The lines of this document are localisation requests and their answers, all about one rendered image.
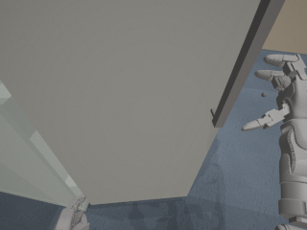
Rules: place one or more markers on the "fridge door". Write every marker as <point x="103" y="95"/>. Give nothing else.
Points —
<point x="121" y="91"/>

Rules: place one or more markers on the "robot left hand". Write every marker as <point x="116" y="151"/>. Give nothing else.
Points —
<point x="68" y="219"/>

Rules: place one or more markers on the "robot right forearm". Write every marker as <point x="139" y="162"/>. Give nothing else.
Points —
<point x="293" y="172"/>

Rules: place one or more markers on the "handle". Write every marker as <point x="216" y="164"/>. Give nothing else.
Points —
<point x="260" y="27"/>

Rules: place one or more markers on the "robot right hand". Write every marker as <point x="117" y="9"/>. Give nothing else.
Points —
<point x="293" y="92"/>

